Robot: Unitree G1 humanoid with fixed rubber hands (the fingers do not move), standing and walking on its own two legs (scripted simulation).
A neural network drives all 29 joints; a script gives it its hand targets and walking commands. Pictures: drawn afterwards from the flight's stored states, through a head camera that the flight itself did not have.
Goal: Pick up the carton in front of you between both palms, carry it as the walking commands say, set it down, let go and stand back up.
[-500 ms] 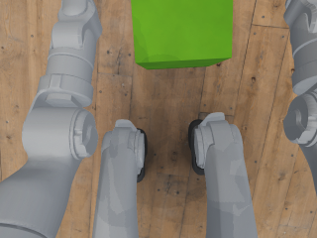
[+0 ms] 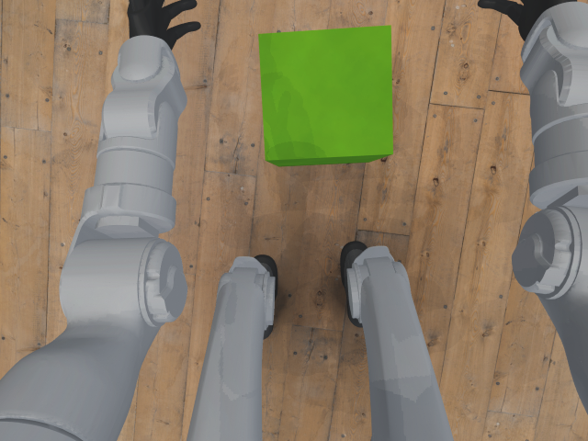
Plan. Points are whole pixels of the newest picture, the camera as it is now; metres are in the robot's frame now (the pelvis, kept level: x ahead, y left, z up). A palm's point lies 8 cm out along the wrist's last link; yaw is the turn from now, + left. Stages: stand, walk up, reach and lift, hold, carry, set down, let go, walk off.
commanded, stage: set down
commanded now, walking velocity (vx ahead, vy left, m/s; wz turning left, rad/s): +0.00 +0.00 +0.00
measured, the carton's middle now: (323, 110) +0.52 -0.06 -0.44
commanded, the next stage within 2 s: let go in 0.18 s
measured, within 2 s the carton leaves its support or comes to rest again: neither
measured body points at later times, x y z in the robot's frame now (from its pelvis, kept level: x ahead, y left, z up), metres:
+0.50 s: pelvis +0.04 -0.01 +0.13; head +0.32 -0.03 +0.48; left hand +0.49 +0.16 +0.00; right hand +0.47 -0.27 +0.00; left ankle +0.08 +0.13 -0.53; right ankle +0.09 -0.11 -0.53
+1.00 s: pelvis +0.09 +0.01 +0.20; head +0.20 +0.01 +0.64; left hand +0.32 +0.23 +0.11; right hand +0.30 -0.23 +0.11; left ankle +0.08 +0.13 -0.53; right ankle +0.09 -0.11 -0.53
